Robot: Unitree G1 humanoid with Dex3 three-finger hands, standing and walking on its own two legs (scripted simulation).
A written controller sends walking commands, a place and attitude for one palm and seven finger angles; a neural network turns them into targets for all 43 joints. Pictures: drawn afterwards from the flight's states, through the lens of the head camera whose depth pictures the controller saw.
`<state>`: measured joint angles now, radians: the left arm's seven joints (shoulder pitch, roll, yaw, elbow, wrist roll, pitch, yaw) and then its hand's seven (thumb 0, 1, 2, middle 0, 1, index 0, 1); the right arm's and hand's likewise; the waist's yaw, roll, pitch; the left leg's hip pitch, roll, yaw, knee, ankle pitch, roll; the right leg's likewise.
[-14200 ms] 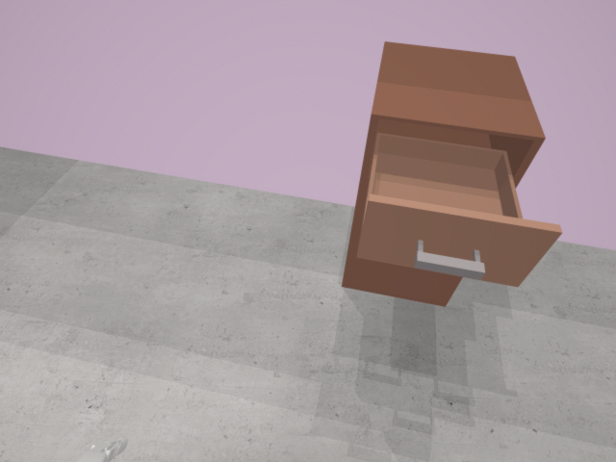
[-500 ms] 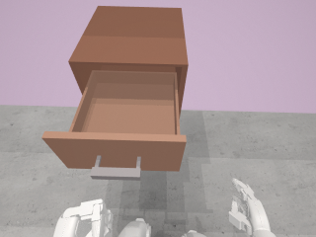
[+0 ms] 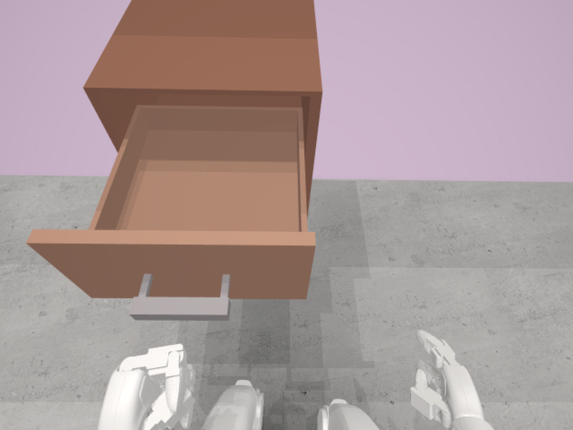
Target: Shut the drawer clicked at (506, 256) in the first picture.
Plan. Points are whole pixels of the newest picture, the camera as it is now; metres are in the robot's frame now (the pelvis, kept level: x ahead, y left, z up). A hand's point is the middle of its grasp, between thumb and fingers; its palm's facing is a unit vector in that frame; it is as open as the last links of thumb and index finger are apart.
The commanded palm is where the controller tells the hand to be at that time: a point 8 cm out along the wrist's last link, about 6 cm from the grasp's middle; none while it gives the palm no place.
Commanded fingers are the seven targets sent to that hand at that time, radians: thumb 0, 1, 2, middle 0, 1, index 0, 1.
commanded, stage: bring the fist close to the handle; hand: left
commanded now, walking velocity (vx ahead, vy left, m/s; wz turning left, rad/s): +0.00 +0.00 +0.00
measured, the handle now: (184, 294) +0.30 +0.17 +0.00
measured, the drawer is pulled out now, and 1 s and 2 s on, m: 0.29 0.29 0.22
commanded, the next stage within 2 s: push the drawer shut in 0.84 s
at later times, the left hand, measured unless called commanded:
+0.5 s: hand (198, 364) +0.21 +0.13 +0.01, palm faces +0.06 -1.00 +0.02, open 3.3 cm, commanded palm +0.17 +0.18 +0.00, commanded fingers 0.00 0.90 0.90 -1.40 -1.60 -1.40 -1.60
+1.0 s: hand (196, 364) +0.21 +0.13 +0.01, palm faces +0.05 -1.00 +0.02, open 3.3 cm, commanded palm +0.18 +0.18 +0.00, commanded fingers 0.00 0.90 0.90 -1.40 -1.60 -1.40 -1.60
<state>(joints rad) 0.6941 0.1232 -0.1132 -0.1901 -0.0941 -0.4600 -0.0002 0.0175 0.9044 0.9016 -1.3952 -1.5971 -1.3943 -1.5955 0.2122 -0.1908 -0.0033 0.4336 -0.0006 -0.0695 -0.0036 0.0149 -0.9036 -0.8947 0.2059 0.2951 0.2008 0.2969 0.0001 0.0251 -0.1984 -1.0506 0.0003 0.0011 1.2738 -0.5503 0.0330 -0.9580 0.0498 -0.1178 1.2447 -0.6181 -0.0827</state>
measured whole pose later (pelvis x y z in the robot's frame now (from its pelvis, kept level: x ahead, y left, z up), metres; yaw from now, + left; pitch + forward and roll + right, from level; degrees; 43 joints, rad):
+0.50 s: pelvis -0.01 +0.00 -0.03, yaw +0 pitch +23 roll -3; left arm 0.48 0.10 -0.08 -0.04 -0.11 -0.58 0.01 0.02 0.91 0.90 -1.40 -1.60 -1.39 -1.60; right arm 0.16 -0.20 0.01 0.49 -0.01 -0.09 0.02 0.01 -0.90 -0.89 0.21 0.29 0.20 0.30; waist -0.01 0.03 -0.22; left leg -1.23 0.00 0.00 1.40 -0.58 0.04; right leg -1.13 0.05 -0.13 1.37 -0.65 -0.08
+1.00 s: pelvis -0.01 +0.01 -0.03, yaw -1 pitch +23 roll -3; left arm 0.50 0.12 -0.14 -0.10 -0.07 -0.53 0.08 0.02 0.90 0.90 -1.40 -1.60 -1.40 -1.60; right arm 0.16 -0.20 0.01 0.45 -0.02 -0.05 0.02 0.01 -0.90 -0.89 0.21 0.29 0.20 0.30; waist -0.01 0.02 -0.21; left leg -1.23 -0.01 0.00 1.40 -0.58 0.06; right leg -1.13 0.04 -0.12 1.36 -0.65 -0.07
